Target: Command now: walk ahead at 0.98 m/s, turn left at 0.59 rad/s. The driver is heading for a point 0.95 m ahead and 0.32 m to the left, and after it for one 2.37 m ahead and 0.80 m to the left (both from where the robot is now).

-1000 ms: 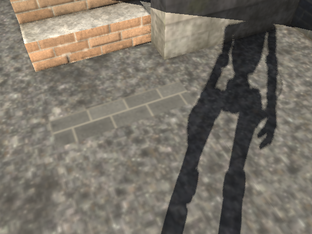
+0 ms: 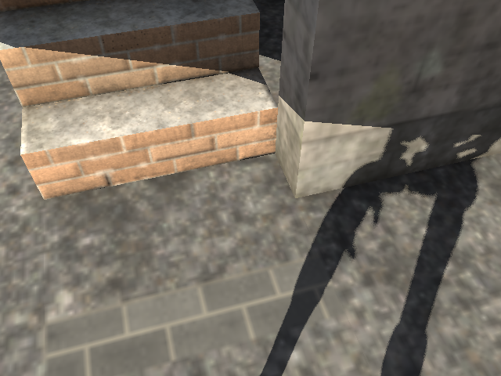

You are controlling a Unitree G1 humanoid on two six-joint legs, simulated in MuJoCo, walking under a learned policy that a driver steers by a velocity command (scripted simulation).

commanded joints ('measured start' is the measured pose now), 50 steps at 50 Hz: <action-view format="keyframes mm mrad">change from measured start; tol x32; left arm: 1 -6 119 2 -54 -5 -25 24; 22 -626 113 -37 -492 23 65 0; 28 -13 349 54 -376 60 24 57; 50 -73 167 13 -194 -17 28 45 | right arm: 1 -95 -21 12 -64 3 -13 8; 7 553 -226 -85 115 6 16 -27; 44 -146 -75 20 -267 -25 41 53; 50 292 -249 -42 -39 -86 -22 -25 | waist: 1 -36 -44 115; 7 -390 -77 -182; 27 90 56 -190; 29 28 -467 -512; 35 -1 -91 -18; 50 -159 102 -190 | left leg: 1 246 -77 130 -163 103 33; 7 912 -125 0 -331 -223 178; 9 1279 170 -716 -378 -340 422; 16 437 -7 -505 -753 -333 228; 26 686 -56 -453 -304 366 29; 29 154 -226 -243 561 -646 -10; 38 -14 68 -91 422 -320 -13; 48 651 -179 45 -321 -87 61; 50 1169 133 -213 -276 858 38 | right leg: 1 -185 -250 -38 -79 1021 77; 6 -99 -330 -43 739 1539 102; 8 -752 -68 33 1501 -132 80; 9 -1036 -58 234 1624 -180 99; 23 -514 -128 156 381 460 106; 27 -84 -148 213 368 182 54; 30 266 -589 1044 95 -631 -84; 46 -165 -360 -93 169 1336 58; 49 -345 -303 -83 793 969 58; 50 -683 -124 -72 1192 -208 82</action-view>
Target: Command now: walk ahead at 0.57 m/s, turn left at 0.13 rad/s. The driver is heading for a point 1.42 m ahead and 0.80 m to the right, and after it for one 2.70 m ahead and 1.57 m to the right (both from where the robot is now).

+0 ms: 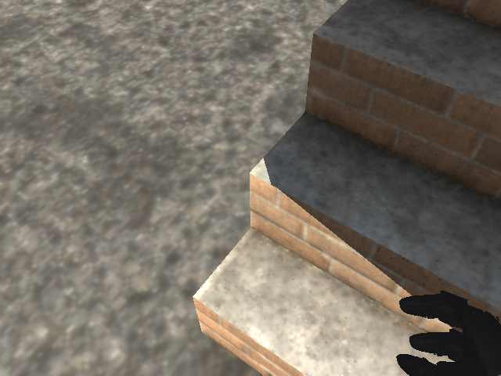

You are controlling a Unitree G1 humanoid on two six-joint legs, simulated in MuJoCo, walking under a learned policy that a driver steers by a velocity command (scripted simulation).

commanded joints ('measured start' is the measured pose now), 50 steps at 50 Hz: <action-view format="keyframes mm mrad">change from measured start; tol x32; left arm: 1 120 56 -8 -113 -80 21 27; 24 -451 -28 75 -408 34 224 36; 35 59 161 147 -229 -19 128 27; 41 -455 213 102 -390 -4 149 42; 50 -183 192 96 -359 -18 198 114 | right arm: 1 513 -276 -93 100 19 -17 -52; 50 -62 58 0 -328 61 51 -84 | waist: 1 -182 106 -600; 18 -68 -67 -63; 50 -21 -108 -167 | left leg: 1 1201 569 -525 125 1563 226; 4 619 389 -299 -113 814 114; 7 341 345 -132 -221 852 89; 29 551 437 194 -261 160 -51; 33 391 370 276 198 558 -115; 35 4 192 213 781 -673 -184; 37 -426 6 -88 1571 -763 -329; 50 -529 -38 -152 1718 -627 -278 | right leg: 1 -725 149 346 982 -274 -57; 10 -559 63 238 686 39 16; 16 -1023 74 242 1296 -199 -15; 24 -1175 48 260 1312 -228 5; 29 -908 -28 228 791 -34 -45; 35 -151 137 197 -400 666 -169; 36 -155 -65 577 -68 1664 -262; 37 -45 -233 809 -107 1841 -420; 40 -162 -220 969 -247 972 -407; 50 -15 -94 790 -218 1021 -245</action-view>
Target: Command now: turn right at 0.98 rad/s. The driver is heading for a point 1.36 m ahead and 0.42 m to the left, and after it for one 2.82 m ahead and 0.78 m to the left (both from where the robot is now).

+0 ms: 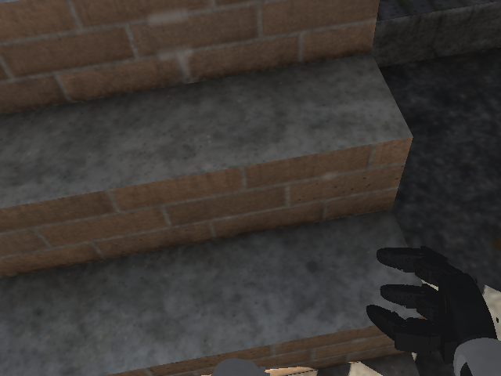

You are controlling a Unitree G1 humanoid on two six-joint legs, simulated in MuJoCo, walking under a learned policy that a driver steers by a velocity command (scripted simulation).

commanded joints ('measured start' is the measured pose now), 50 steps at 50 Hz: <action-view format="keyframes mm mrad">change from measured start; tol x32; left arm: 1 32 165 46 -92 5 22 14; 33 -481 -44 -25 -90 87 -86 -79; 50 -126 154 45 -6 34 -89 -34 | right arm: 1 -65 -18 -10 -129 4 -19 -3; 50 252 -173 -122 27 44 76 -14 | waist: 1 -21 -107 -226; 11 -100 -326 -277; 13 210 376 -173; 15 -111 -83 -213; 28 -95 194 -197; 31 -80 -364 -159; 36 -156 10 -83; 50 -94 -212 -196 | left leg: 1 -118 10 -5 28 -51 7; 6 285 97 30 -492 203 -12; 12 635 176 10 -2078 607 71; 13 635 314 -417 -1941 417 191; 19 1002 372 -377 -1780 1622 347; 29 650 186 -531 -1892 283 235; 34 282 48 -83 -379 38 16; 50 553 201 114 -1444 159 89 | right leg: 1 349 -217 224 3 870 -200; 10 117 -258 81 -99 747 -160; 14 55 -102 -168 212 -154 27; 20 -234 33 -248 675 -471 173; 29 178 -6 -217 -142 -56 50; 31 140 -453 198 -281 64 -188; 50 46 -441 -391 -141 -37 -162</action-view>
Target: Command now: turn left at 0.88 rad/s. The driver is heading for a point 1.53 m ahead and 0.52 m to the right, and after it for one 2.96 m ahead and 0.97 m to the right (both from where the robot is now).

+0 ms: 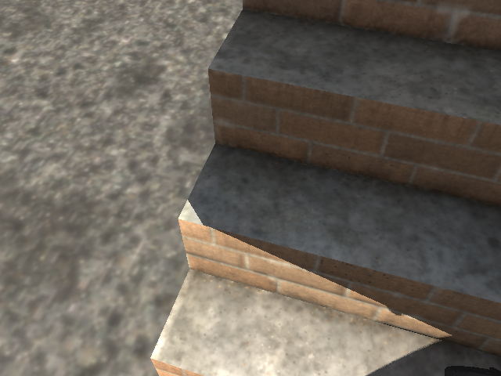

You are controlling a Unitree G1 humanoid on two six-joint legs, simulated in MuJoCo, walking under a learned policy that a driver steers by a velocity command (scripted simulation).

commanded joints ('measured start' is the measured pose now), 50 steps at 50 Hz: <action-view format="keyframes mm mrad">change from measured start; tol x32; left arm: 1 -1 172 55 -26 -15 -11 -9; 50 426 161 15 191 -3 -89 -33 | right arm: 1 35 -91 -39 -65 5 3 8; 32 45 -196 -28 174 -40 -125 4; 50 -530 118 145 -312 -90 -117 10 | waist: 1 -14 -188 -139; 5 -4 401 -126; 33 240 91 -203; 35 175 -290 80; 50 88 -25 67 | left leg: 1 121 -27 60 -196 -1 80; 5 441 283 -406 -538 694 379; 10 288 142 -154 -826 -98 190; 27 388 191 184 -821 161 204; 32 518 199 280 -275 1508 219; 34 211 99 253 307 1012 183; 35 -321 -96 177 747 4 123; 46 -1026 -69 -41 1454 -198 118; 50 -879 -62 41 985 -312 138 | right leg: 1 111 -249 190 -173 -32 -112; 6 -345 59 231 823 -469 157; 24 -459 54 286 500 140 30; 33 216 227 85 122 -82 -195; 36 392 -16 820 -84 586 -383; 38 304 -109 883 -269 94 -420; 50 229 14 715 -426 322 -241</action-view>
